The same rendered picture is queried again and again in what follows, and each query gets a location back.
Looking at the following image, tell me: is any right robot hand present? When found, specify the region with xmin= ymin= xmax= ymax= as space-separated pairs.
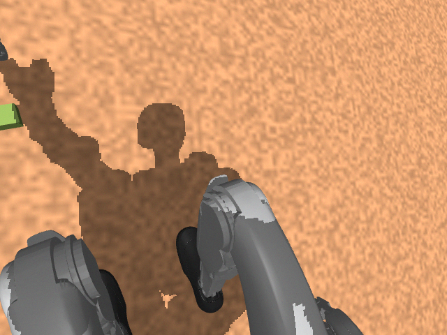
xmin=315 ymin=297 xmax=363 ymax=335

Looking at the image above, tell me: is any left robot foot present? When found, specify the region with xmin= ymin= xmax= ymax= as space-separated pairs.
xmin=99 ymin=269 xmax=132 ymax=335

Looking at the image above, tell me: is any small box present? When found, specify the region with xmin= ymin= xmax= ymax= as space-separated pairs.
xmin=0 ymin=103 xmax=23 ymax=131

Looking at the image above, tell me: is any right robot foot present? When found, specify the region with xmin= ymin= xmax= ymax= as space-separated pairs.
xmin=176 ymin=227 xmax=224 ymax=313

